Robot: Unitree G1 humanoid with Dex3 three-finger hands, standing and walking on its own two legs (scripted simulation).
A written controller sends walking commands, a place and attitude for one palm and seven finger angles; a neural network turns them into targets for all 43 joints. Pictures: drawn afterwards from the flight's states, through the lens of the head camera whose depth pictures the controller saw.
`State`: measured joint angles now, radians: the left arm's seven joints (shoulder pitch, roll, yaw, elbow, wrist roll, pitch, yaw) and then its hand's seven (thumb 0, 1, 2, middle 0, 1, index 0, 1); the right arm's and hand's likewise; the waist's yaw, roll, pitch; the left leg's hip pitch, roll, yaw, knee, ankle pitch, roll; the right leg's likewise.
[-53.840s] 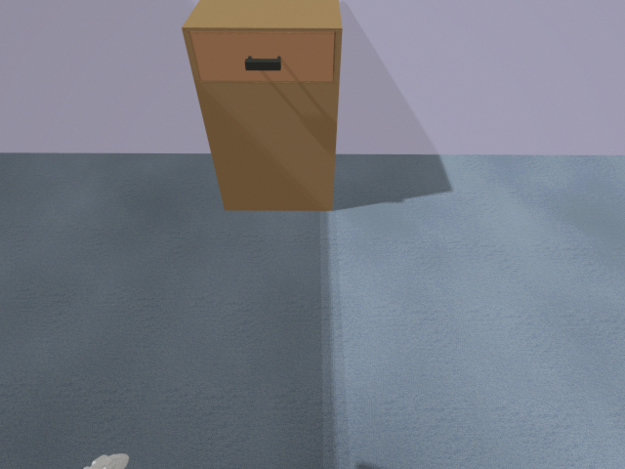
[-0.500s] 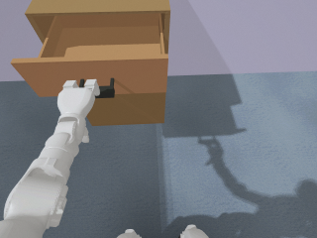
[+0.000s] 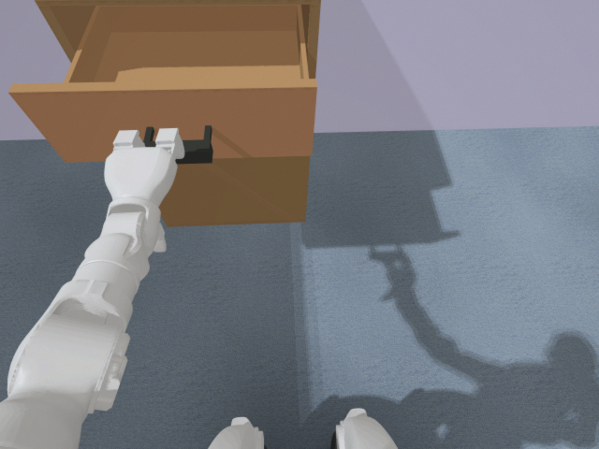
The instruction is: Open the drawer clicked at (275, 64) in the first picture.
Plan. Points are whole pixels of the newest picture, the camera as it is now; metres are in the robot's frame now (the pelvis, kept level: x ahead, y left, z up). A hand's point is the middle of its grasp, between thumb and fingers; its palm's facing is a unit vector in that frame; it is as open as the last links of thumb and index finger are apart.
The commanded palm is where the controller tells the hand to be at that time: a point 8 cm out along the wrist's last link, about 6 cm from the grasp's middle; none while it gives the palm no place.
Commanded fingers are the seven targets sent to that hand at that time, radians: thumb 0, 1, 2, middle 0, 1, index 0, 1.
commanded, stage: lower the fingers behind the handle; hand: left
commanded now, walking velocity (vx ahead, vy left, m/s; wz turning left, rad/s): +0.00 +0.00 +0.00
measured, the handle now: (177, 142) +0.59 +0.19 +0.00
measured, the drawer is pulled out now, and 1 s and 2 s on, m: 0.23 0.19 0.19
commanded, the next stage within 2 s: lift the hand off the handle in 0.40 s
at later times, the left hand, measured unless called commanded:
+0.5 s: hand (158, 190) +0.48 +0.21 +0.00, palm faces -0.01 +0.00 -1.00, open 15.0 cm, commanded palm +0.46 +0.19 +0.03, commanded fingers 0.00 -0.50 0.30 -0.30 -1.20 -0.30 -1.20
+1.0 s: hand (164, 190) +0.49 +0.20 +0.00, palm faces -0.09 -0.02 -1.00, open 14.4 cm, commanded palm +0.47 +0.20 +0.06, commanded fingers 0.00 -0.50 0.30 -0.30 -1.20 -0.30 -1.20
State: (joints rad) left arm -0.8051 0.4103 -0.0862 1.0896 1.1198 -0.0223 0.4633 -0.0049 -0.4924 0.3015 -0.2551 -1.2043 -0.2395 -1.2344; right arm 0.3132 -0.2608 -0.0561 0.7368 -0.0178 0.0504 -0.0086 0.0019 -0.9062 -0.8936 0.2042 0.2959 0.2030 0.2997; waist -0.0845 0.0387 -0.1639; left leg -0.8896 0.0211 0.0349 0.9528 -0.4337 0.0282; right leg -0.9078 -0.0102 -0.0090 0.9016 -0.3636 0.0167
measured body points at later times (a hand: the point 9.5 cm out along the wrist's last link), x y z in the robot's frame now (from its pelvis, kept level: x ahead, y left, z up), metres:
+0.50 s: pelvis +0.00 +0.00 -0.01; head +0.11 +0.00 +0.43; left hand +0.48 +0.21 +0.06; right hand +0.01 -0.27 -0.14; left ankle +0.00 +0.10 -0.68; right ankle +0.03 -0.13 -0.68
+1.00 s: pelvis +0.01 +0.00 +0.00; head +0.13 +0.00 +0.43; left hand +0.49 +0.20 +0.05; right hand +0.03 -0.27 -0.13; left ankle +0.00 +0.10 -0.68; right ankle +0.03 -0.13 -0.68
